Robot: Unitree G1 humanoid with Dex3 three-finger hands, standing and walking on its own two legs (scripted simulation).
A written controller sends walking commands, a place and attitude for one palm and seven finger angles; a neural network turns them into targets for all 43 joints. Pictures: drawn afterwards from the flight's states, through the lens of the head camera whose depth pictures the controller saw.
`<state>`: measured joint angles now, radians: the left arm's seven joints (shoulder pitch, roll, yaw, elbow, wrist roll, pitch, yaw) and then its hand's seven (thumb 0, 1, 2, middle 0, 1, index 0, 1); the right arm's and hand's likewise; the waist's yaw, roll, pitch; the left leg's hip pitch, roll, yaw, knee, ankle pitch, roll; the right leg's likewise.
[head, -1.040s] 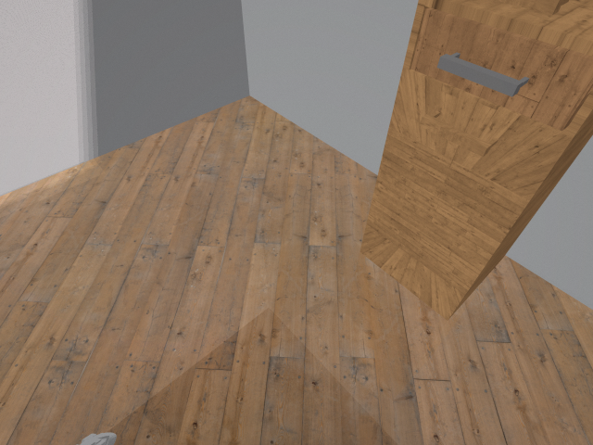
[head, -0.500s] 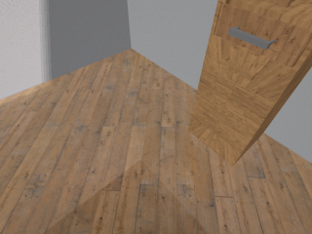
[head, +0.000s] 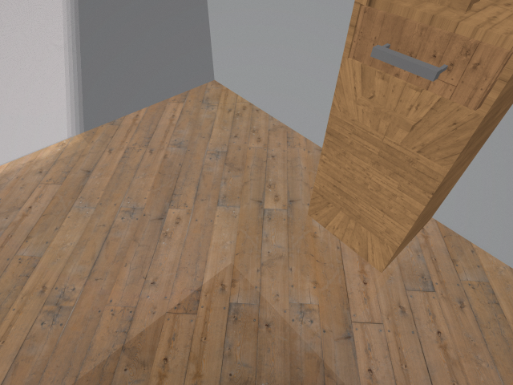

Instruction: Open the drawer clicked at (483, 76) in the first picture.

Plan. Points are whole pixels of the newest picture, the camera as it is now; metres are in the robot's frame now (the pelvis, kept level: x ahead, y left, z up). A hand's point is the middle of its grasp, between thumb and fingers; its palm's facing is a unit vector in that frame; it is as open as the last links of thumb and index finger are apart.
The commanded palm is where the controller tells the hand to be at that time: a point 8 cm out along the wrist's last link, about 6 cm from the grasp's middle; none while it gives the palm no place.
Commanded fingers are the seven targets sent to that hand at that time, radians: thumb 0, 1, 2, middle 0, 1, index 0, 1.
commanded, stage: look at it before walking up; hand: left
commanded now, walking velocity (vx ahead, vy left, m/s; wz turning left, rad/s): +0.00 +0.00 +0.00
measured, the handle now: (408, 59) +0.86 -0.34 +0.12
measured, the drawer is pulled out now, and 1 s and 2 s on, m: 0.00 0.00 0.00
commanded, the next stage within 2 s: walk to a spot facing it in 0.40 s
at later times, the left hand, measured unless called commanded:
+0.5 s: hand out of the picture +0.08 +0.25 -0.15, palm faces -0.02 -0.94 -0.34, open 7.4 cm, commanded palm none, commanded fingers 0.00 0.90 0.90 -0.20 -0.30 -0.20 -0.30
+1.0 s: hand out of the picture +0.00 +0.25 -0.19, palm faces +0.23 -0.95 -0.21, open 7.4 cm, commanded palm none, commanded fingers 0.00 0.90 0.90 -0.20 -0.30 -0.20 -0.30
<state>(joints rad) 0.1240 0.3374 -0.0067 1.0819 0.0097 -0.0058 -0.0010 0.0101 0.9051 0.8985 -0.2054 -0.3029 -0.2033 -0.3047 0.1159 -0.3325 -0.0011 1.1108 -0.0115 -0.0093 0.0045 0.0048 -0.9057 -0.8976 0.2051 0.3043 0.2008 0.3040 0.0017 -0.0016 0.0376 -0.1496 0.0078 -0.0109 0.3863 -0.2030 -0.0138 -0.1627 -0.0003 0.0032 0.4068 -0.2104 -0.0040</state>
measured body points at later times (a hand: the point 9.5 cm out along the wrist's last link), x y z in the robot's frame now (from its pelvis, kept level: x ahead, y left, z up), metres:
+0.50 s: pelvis +0.01 +0.00 +0.00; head +0.01 +0.00 +0.45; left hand +0.08 +0.30 -0.13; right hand +0.09 -0.30 -0.13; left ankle +0.01 +0.13 -0.74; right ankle +0.01 -0.12 -0.74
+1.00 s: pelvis -0.02 +0.03 -0.01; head +0.00 +0.07 +0.43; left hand -0.01 +0.30 -0.17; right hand +0.07 -0.20 -0.15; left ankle -0.01 +0.12 -0.74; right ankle -0.01 -0.11 -0.68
